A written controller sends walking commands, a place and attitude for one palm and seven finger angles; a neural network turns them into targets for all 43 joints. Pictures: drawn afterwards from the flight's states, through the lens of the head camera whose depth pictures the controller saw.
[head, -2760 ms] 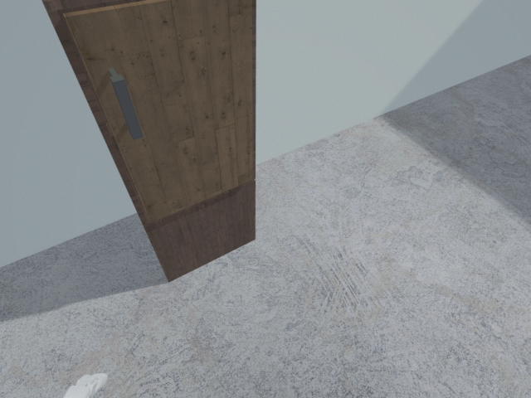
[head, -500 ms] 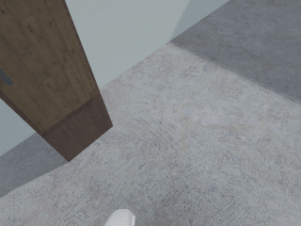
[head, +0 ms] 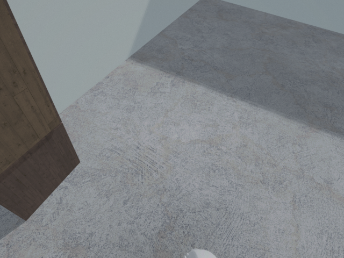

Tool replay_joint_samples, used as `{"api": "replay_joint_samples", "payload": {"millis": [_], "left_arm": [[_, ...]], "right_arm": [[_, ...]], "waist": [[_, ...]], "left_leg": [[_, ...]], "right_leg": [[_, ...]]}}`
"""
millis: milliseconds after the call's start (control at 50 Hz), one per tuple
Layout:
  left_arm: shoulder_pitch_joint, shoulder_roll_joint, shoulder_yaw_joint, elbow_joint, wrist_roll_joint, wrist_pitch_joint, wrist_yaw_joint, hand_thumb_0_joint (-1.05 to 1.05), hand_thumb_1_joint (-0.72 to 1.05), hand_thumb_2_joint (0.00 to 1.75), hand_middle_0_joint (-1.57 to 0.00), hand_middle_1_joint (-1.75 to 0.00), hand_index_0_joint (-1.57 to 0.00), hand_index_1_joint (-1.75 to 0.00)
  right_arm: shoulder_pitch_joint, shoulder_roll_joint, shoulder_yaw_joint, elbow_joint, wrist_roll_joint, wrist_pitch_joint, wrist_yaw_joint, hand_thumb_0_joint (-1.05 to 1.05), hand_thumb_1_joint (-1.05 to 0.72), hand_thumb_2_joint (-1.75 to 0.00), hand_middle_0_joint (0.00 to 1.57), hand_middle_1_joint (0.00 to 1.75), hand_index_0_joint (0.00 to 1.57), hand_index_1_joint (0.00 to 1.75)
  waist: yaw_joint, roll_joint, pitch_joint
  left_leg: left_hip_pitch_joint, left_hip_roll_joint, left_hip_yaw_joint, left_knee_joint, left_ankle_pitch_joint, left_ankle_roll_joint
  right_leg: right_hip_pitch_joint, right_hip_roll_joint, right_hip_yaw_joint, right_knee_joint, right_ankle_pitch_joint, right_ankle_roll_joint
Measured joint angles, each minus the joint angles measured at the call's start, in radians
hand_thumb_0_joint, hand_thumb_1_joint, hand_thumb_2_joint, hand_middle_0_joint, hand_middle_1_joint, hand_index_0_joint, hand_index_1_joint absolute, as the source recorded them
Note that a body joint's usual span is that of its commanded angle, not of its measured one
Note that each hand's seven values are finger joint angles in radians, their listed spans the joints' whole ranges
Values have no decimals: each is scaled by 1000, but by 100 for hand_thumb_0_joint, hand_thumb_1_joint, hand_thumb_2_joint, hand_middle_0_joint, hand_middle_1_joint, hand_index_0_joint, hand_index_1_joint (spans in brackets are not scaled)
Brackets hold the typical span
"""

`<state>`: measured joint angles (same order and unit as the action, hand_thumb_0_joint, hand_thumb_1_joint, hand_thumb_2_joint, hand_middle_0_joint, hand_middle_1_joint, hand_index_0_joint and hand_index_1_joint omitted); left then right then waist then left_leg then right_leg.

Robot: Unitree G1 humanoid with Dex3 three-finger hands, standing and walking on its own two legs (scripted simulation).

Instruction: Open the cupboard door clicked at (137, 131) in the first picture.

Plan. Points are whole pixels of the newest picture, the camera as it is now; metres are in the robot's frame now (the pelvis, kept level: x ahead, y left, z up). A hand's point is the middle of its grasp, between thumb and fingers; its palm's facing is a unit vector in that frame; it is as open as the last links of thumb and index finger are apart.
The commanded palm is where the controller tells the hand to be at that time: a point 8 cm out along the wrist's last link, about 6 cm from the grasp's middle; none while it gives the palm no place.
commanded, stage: walk to a spot facing it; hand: left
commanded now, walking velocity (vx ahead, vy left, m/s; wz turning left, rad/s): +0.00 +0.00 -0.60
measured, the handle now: out of the picture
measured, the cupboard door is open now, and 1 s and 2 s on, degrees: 0 0 0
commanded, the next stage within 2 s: turn to face it in 1.38 s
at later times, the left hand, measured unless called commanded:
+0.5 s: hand (132, 253) +0.16 +0.10 -0.16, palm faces -0.30 -0.92 -0.23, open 7.4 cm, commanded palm none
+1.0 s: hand (144, 180) +0.38 +0.11 -0.18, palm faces -0.48 -0.86 -0.16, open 7.4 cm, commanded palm none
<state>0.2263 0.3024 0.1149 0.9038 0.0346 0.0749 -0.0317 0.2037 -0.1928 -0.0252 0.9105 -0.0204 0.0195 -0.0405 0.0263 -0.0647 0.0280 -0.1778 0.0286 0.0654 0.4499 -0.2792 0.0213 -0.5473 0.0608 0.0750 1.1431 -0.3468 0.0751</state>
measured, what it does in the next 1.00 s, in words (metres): walks ahead, turning right: right foot, then left foot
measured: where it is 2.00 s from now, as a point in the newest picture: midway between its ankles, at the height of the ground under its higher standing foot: (191, 233)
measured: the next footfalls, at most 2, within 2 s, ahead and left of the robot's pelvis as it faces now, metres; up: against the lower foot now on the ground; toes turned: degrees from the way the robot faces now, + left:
right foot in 0.32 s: -0.01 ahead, -0.15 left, +0.00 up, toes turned -20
left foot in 0.78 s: +0.33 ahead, -0.01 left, +0.00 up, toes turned -21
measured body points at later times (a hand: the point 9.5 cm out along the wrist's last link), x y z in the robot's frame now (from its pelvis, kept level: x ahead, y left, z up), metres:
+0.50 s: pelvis +0.03 -0.06 +0.00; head +0.04 -0.08 +0.45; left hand +0.18 +0.15 -0.14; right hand -0.04 -0.32 -0.16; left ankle +0.07 +0.09 -0.67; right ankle -0.05 -0.14 -0.74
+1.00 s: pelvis +0.24 -0.05 +0.00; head +0.27 -0.02 +0.45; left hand +0.40 +0.15 -0.17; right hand +0.16 -0.28 -0.13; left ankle +0.30 +0.01 -0.74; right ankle +0.14 -0.16 -0.63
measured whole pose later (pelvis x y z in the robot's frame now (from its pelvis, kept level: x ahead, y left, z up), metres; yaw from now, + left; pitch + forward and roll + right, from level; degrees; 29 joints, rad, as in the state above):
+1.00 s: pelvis +0.24 -0.05 +0.00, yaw -35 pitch -2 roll -2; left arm 0.29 0.24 0.11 0.99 0.03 0.02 -0.03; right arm 0.26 -0.15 -0.04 0.97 -0.02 -0.07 -0.03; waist 0.03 -0.04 0.04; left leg -0.20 0.09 0.23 0.48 -0.25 0.04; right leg -0.54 -0.05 -0.03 1.27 -0.24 0.01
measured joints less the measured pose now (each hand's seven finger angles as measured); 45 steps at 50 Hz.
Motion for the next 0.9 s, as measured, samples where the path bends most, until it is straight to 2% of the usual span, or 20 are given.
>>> {"api": "replay_joint_samples", "payload": {"millis": [60,160,280,320,340,380,440,560,680,740,780,800,840,880,900], "left_arm": [[5,-2,-4,5,-3,3,-3,0,91,90,-20,-30,-19,-30],[-22,-25,-18,19,-9,17,-6,1,91,90,-20,-30,-19,-30],[-70,-67,-37,8,-12,5,-16,1,91,90,-20,-30,-19,-30],[-74,-76,-44,-1,-10,-13,-22,1,91,90,-20,-30,-19,-30],[-79,-83,-47,-1,-8,-30,-19,1,91,90,-20,-30,-19,-30],[-75,-98,-57,-2,-15,-54,-5,1,91,90,-20,-30,-20,-30],[-26,-112,-61,3,-21,-81,12,0,91,90,-20,-30,-20,-30],[78,-125,-71,59,-16,-109,17,0,91,90,-20,-30,-20,-30],[153,-137,-73,106,-8,-116,24,0,91,90,-21,-30,-20,-30],[181,-131,-68,124,-6,-112,29,0,91,90,-21,-30,-20,-30],[202,-124,-59,136,-8,-109,30,1,91,90,-21,-30,-20,-30],[199,-117,-51,146,-14,-102,28,1,91,90,-21,-30,-20,-30],[178,-103,-40,159,-20,-84,24,1,91,90,-21,-30,-20,-30],[155,-89,-31,161,-16,-73,17,1,91,90,-20,-30,-20,-30],[140,-81,-25,156,-12,-69,12,1,91,90,-20,-30,-20,-30]], "right_arm": [[20,6,-1,3,-1,-9,1,1,-91,-90,21,30,20,30],[52,11,-7,8,-3,-21,6,1,-91,-90,21,30,21,30],[82,-18,-25,45,-9,-11,19,1,-91,-90,21,30,21,30],[109,-37,-32,55,-7,-8,24,1,-91,-90,21,30,21,30],[116,-49,-36,65,-4,0,27,1,-91,-90,21,30,21,30],[121,-65,-40,86,-6,26,31,1,-91,-90,21,30,20,30],[110,-73,-45,99,-11,34,44,1,-91,-90,20,30,20,30],[36,-63,-52,48,-13,-3,54,1,-91,-90,20,30,20,30],[-36,-41,-47,15,-7,-15,64,1,-91,-90,20,30,20,30],[-63,-25,-37,4,-2,-28,67,1,-91,-90,20,30,20,30],[-73,-16,-27,-9,-2,-51,63,1,-91,-90,20,30,20,30],[-83,-6,-24,-11,-7,-67,56,1,-91,-90,20,30,20,30],[-87,12,-9,-12,-10,-83,48,1,-91,-90,20,30,20,30],[-64,28,-1,-5,-10,-84,41,1,-91,-90,20,30,20,30],[-46,35,1,2,-9,-85,37,0,-91,-90,21,30,20,30]], "waist": [[-3,10,8],[-29,28,38],[-58,70,56],[-64,90,40],[-65,107,38],[-67,123,31],[-50,114,10],[-45,94,0],[-9,83,9],[15,64,16],[23,48,19],[20,32,30],[23,15,48],[15,14,44],[10,15,40]], "left_leg": [[13,19,44,-9,-1,3],[16,52,108,6,-15,-5],[-3,113,191,86,-68,-41],[-29,145,208,165,-115,-63],[-61,160,187,255,-184,-72],[-147,141,93,471,-252,-76],[-251,113,30,648,-154,-79],[-384,117,-9,602,3,-109],[-415,104,-11,438,69,-103],[-357,79,2,292,52,-84],[-278,56,16,171,76,-68],[-274,49,30,192,91,-41],[-252,60,68,250,36,3],[-193,72,98,224,2,20],[-159,73,109,191,5,20]], "right_leg": [[21,-49,-23,21,2,15],[93,-105,-68,-136,-49,20],[207,-106,-140,-404,-87,-15],[278,-93,-164,-546,-29,-45],[278,-78,-167,-550,5,-73],[285,-62,-164,-527,-9,-99],[345,-50,-128,-598,-2,-102],[456,-37,-54,-743,38,-103],[533,-34,-2,-786,1,-81],[562,-45,25,-767,-50,-59],[553,-53,50,-684,-115,-48],[512,-60,53,-566,-148,-58],[380,-49,42,-234,-169,-79],[255,-52,-12,5,-111,-88],[203,-63,-43,71,-67,-87]]}}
